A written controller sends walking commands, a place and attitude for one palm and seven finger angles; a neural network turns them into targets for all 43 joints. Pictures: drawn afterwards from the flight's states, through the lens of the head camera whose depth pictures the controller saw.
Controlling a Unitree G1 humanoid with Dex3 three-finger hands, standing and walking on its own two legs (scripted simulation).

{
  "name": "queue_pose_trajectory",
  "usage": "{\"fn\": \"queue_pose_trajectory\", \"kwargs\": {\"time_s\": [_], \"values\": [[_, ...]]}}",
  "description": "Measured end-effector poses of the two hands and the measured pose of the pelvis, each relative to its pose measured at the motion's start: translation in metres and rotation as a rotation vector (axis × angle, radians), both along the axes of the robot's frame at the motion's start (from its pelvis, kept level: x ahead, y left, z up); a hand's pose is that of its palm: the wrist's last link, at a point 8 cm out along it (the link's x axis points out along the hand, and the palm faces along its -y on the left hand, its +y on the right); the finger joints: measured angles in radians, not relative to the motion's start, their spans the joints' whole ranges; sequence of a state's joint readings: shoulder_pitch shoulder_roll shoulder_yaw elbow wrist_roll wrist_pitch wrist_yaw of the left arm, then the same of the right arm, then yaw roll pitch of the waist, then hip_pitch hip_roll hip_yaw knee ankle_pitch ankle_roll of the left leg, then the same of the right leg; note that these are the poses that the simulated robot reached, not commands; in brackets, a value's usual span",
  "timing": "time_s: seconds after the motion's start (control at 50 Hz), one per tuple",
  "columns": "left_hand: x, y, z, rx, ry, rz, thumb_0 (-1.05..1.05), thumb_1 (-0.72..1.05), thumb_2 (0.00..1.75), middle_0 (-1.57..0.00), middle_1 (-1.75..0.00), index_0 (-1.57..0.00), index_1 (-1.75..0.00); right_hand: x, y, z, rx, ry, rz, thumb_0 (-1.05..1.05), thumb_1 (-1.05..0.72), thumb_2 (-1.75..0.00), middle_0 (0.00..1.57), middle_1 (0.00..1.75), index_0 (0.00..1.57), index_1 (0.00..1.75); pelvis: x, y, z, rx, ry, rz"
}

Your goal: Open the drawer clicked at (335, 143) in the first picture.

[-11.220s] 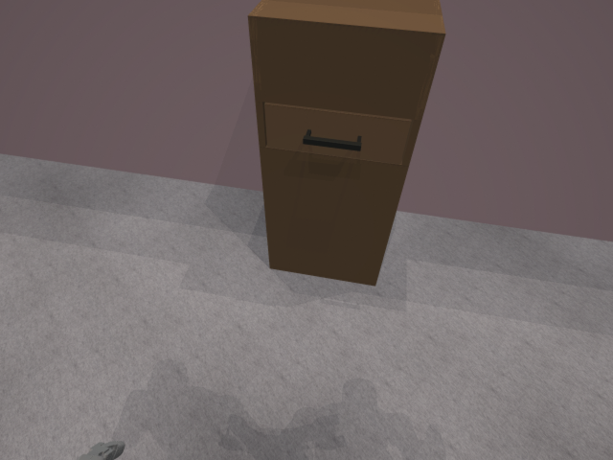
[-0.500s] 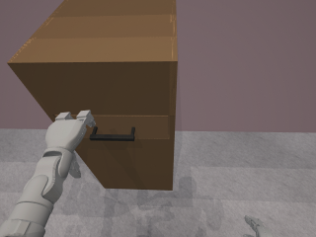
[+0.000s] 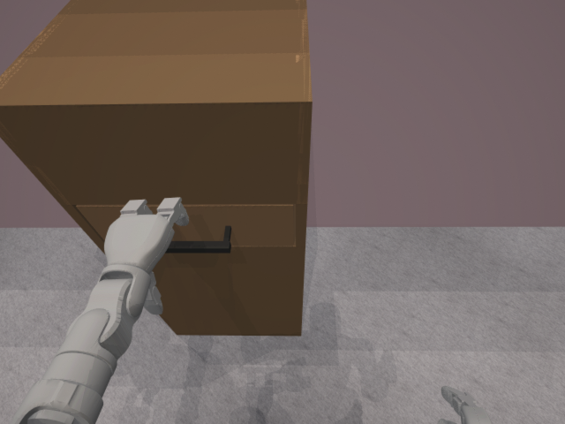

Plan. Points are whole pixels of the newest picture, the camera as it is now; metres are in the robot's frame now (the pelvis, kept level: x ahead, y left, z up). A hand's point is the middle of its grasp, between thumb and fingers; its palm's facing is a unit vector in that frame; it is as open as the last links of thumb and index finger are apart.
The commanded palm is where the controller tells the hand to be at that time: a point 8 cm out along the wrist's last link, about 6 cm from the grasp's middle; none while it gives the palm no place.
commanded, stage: move the hooked fingers above the handle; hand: left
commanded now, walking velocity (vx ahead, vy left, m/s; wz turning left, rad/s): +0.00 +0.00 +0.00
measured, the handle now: (189, 239) +0.43 +0.21 -0.07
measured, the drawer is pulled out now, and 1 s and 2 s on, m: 0.00 0.00 0.00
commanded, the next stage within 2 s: none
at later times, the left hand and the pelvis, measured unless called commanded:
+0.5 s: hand (187, 250) +0.38 +0.19 -0.03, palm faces -0.07 -0.08 -0.99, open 13.8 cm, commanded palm +0.37 +0.21 +0.04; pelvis -0.02 +0.02 -0.01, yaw -1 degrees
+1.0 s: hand (188, 245) +0.39 +0.19 -0.02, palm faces -0.07 -0.03 -1.00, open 13.3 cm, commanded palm +0.38 +0.23 +0.04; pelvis -0.04 +0.00 -0.01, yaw -2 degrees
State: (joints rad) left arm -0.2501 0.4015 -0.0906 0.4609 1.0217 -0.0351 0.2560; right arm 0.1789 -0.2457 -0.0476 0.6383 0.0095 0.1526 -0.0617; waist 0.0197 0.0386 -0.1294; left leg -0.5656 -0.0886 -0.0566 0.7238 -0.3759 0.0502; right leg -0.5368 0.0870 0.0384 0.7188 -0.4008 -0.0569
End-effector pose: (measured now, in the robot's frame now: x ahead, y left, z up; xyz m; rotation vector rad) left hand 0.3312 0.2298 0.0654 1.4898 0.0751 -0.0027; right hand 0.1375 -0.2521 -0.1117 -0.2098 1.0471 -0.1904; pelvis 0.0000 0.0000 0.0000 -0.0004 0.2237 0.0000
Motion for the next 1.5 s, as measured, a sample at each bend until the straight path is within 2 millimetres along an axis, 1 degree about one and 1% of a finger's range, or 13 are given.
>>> {"fn": "queue_pose_trajectory", "kwargs": {"time_s": [0.08, 0.18, 0.3, 0.42, 0.48, 0.56, 0.66, 0.76, 0.86, 0.98, 1.16, 1.3, 1.5], "values": [[0.014, -0.006, 0.0, 0.018, -0.063, -0.03, 0.0, -0.49, 0.3, -0.32, -1.2, -0.32, -1.2, -0.007, 0.006, -0.005, 0.008, 0.01, -0.013, 0.01, -0.9, -0.9, 0.2, 0.3, 0.2, 0.3, -0.002, 0.004, -0.005, -0.004, 0.02, -0.004], [0.027, 0.004, -0.002, 0.051, -0.081, 0.051, 0.0, -0.48, 0.3, -0.32, -1.2, -0.32, -1.2, -0.024, 0.013, -0.014, 0.04, 0.049, -0.042, 0.01, -0.9, -0.9, 0.2, 0.3, 0.2, 0.3, -0.003, 0.01, -0.007, -0.007, 0.038, -0.018], [0.029, 0.002, -0.005, 0.045, -0.043, 0.086, 0.0, -0.48, 0.3, -0.32, -1.2, -0.32, -1.24, -0.05, 0.019, -0.019, 0.05, 0.125, -0.056, 0.01, -0.9, -0.9, 0.2, 0.3, 0.2, 0.3, -0.005, 0.015, -0.006, -0.012, 0.032, -0.009], [0.032, -0.016, -0.033, 0.022, 0.075, 0.001, 0.0, -0.48, 0.3, -0.32, -1.2, -0.32, -1.23, -0.07, 0.016, -0.014, 0.015, 0.153, -0.08, 0.01, -0.9, -0.9, 0.2, 0.3, 0.2, 0.3, -0.011, 0.017, -0.007, -0.016, 0.034, -0.004], [0.035, -0.03, -0.036, -0.004, 0.034, -0.083, 0.0, -0.48, 0.3, -0.33, -1.2, -0.32, -1.22, -0.079, 0.012, -0.016, -0.009, 0.151, -0.095, 0.01, -0.9, -0.9, 0.2, 0.3, 0.2, 0.3, -0.015, 0.018, -0.011, -0.02, 0.052, -0.006], [0.033, -0.029, -0.042, 0.003, -0.057, -0.099, 0.0, -0.48, 0.3, -0.38, -1.22, -0.32, -1.21, -0.09, 0.008, -0.027, -0.019, 0.171, -0.088, 0.01, -0.9, -0.9, 0.2, 0.3, 0.2, 0.3, -0.021, 0.02, -0.021, -0.022, 0.083, -0.01], [0.033, -0.033, -0.044, 0.05, -0.12, -0.073, 0.0, -0.48, 0.3, -0.42, -1.25, -0.34, -1.22, -0.102, 0.01, -0.041, 0.011, 0.193, -0.1, 0.01, -0.9, -0.9, 0.2, 0.3, 0.2, 0.3, -0.029, 0.019, -0.028, -0.021, 0.096, -0.017], [0.036, -0.039, -0.038, 0.061, -0.094, -0.003, 0.0, -0.48, 0.3, -0.43, -1.25, -0.39, -1.27, -0.11, 0.015, -0.04, 0.043, 0.195, -0.126, 0.01, -0.9, -0.9, 0.2, 0.3, 0.2, 0.3, -0.034, 0.014, -0.022, -0.013, 0.075, -0.024], [0.038, -0.041, -0.03, 0.082, -0.03, 0.016, 0.0, -0.48, 0.3, -0.4, -1.23, -0.43, -1.26, -0.117, 0.012, -0.028, 0.036, 0.177, -0.151, 0.01, -0.9, -0.9, 0.2, 0.3, 0.2, 0.3, -0.038, 0.008, -0.013, -0.006, 0.049, -0.028], [0.038, -0.039, -0.026, 0.049, 0.019, 0.004, 0.0, -0.49, 0.3, -0.38, -1.21, -0.42, -1.24, -0.124, -0.004, -0.015, -0.012, 0.156, -0.171, 0.01, -0.9, -0.9, 0.2, 0.3, 0.2, 0.3, -0.042, 0.001, -0.008, -0.005, 0.035, -0.028], [0.036, -0.035, -0.03, 0.068, -0.036, -0.048, 0.0, -0.49, 0.3, -0.42, -1.21, -0.35, -1.21, -0.128, -0.025, -0.019, -0.066, 0.164, -0.16, 0.01, -0.9, -0.9, 0.2, 0.3, 0.2, 0.3, -0.044, -0.002, -0.015, -0.007, 0.067, -0.02], [0.036, -0.036, -0.031, 0.066, -0.065, -0.033, 0.0, -0.48, 0.3, -0.44, -1.22, -0.36, -1.25, -0.121, -0.02, -0.025, -0.044, 0.169, -0.148, 0.01, -0.9, -0.9, 0.2, 0.3, 0.2, 0.3, -0.044, -0.004, -0.017, -0.005, 0.076, -0.017], [0.037, -0.036, -0.028, 0.073, -0.028, -0.028, 0.0, -0.48, 0.3, -0.44, -1.22, -0.37, -1.24, -0.109, -0.006, -0.023, -0.009, 0.139, -0.146, 0.01, -0.9, -0.9, 0.2, 0.3, 0.2, 0.3, -0.042, -0.003, -0.013, -0.005, 0.061, -0.022]]}}
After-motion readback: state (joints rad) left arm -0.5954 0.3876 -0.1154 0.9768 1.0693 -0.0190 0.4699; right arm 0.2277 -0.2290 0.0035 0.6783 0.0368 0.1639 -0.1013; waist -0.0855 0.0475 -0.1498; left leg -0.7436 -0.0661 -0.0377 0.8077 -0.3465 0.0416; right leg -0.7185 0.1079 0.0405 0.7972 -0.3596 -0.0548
